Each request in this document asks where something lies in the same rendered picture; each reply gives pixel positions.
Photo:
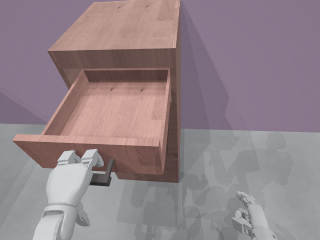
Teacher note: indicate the drawer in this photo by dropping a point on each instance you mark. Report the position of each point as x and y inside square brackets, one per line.
[123, 113]

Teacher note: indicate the right robot forearm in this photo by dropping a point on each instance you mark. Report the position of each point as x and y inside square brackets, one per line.
[262, 233]

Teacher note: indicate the robot right hand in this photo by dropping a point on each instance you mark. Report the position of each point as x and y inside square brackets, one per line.
[247, 220]

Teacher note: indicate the cabinet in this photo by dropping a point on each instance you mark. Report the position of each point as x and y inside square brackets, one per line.
[129, 34]

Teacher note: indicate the robot left hand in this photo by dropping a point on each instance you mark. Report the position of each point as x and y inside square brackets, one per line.
[70, 179]

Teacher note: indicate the left robot forearm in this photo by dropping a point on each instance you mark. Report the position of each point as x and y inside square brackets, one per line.
[57, 223]

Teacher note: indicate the handle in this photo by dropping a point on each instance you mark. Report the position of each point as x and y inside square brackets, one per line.
[99, 179]

